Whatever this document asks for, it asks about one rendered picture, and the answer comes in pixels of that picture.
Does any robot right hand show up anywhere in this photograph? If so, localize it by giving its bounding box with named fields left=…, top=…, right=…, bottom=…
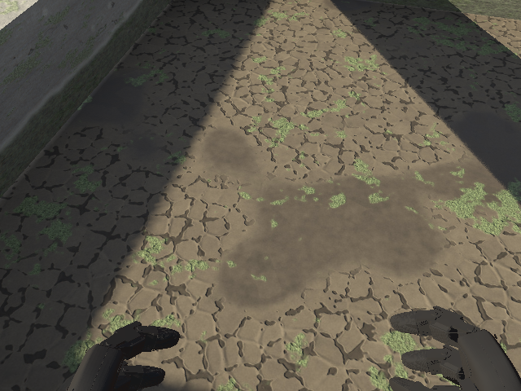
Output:
left=389, top=306, right=521, bottom=391

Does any robot left hand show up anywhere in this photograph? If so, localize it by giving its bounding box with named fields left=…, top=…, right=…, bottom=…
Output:
left=66, top=321, right=180, bottom=391

